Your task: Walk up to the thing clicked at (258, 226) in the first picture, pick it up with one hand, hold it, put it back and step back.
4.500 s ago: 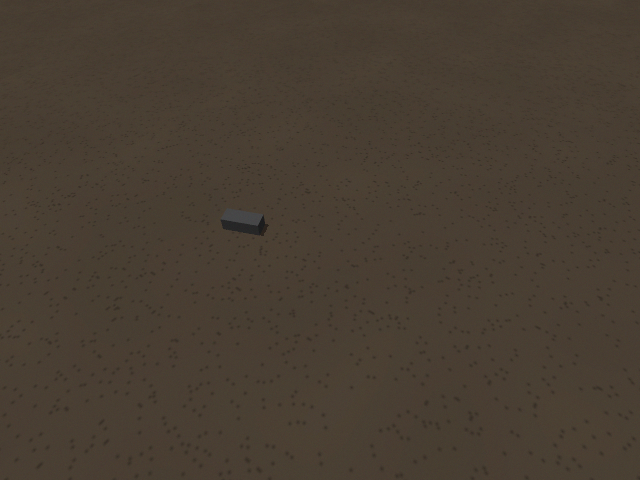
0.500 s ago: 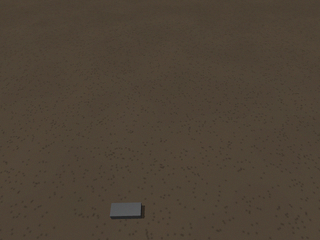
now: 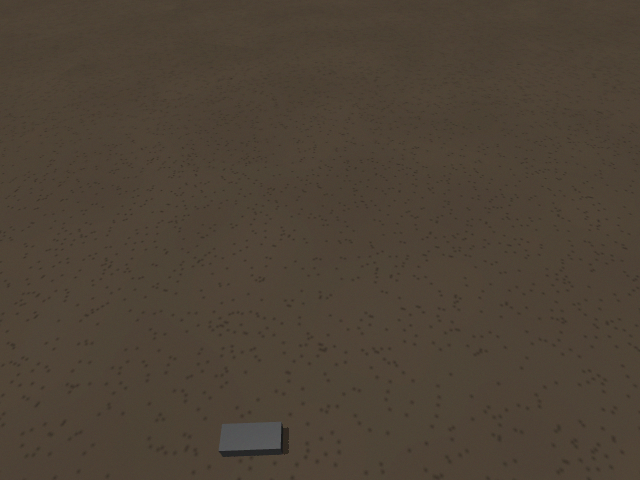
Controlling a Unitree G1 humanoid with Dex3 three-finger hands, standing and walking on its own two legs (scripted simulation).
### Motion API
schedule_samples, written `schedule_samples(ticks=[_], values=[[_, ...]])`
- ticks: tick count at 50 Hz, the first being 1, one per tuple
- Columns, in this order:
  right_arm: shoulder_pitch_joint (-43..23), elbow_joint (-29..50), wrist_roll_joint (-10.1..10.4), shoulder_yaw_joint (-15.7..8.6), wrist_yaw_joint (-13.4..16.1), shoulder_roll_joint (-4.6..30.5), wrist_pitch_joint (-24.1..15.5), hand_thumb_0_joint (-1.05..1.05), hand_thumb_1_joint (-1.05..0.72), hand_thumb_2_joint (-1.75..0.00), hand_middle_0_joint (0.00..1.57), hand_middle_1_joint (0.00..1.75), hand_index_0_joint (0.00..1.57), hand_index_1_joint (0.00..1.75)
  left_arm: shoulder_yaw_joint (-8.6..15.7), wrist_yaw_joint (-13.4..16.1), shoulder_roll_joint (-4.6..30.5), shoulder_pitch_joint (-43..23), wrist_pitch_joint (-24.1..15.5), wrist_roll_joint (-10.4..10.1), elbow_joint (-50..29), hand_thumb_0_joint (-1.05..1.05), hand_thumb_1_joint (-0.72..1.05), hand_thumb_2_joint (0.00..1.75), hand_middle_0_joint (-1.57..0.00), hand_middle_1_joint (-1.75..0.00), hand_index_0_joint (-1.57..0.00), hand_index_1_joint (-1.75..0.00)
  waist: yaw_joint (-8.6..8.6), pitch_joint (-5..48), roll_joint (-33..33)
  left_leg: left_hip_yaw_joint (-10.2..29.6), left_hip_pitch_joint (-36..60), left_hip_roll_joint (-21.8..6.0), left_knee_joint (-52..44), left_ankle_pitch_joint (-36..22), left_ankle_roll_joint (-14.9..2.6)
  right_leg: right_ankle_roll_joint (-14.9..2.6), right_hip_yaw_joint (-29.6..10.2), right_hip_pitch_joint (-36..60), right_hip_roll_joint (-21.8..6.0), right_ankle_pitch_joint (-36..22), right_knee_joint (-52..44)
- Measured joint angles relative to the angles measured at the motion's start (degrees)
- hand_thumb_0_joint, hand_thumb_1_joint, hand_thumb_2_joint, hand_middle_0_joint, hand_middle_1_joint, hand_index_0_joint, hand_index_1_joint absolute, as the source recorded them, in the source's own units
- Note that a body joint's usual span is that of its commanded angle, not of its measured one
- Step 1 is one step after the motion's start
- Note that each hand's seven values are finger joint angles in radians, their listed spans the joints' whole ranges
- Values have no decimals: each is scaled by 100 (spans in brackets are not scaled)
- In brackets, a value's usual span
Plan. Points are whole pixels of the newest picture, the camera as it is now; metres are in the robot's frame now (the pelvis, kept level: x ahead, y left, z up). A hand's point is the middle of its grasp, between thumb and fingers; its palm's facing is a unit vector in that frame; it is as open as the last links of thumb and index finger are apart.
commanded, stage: walk up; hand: left
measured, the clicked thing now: (252, 439) +0.41 +0.23 -0.75
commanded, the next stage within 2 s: stand in 0.58 s
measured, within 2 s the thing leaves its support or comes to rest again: neither
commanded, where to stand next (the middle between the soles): +0.02 -0.01 m, yaw +1 degrees
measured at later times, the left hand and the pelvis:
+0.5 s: hand out of the picture +0.09 +0.26 -0.16, palm faces -0.01 -0.95 -0.32, open 7.4 cm; pelvis +0.01 +0.01 +0.00, yaw +0 degrees
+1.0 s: hand out of the picture +0.08 +0.27 -0.15, palm faces -0.03 -0.94 -0.35, open 7.4 cm; pelvis +0.00 +0.01 +0.00, yaw +0 degrees
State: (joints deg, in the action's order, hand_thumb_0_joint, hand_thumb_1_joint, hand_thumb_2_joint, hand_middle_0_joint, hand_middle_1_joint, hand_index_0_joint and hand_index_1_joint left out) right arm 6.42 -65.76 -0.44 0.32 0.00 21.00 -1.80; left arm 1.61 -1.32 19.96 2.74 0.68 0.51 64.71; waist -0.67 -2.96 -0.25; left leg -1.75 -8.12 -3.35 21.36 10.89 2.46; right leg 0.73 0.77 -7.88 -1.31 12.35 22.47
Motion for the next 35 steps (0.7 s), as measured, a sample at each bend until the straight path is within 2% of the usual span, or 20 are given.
schedule_samples(ticks=[29, 35], values=[[-119, 67, -7, -36, -4, -110, 31, 1, -90, -90, 20, 30, 20, 30, -3, 26, -16, 226, 23, 17, 62, 0, 90, 90, -21, -30, -21, -30, 54, 34, -34, -82, 166, 67, -165, 4, -76, 88, -70, 177, -65, -63, -241], [-223, 52, 10, -53, -28, -108, 109, 1, -90, -90, 20, 30, 20, 30, -68, 76, -2, 212, -58, 3, 44, 0, 90, 90, -21, -30, -21, -30, 47, -49, -17, -80, 191, 74, -228, -49, -78, 100, -66, 214, -71, -126, -324]])
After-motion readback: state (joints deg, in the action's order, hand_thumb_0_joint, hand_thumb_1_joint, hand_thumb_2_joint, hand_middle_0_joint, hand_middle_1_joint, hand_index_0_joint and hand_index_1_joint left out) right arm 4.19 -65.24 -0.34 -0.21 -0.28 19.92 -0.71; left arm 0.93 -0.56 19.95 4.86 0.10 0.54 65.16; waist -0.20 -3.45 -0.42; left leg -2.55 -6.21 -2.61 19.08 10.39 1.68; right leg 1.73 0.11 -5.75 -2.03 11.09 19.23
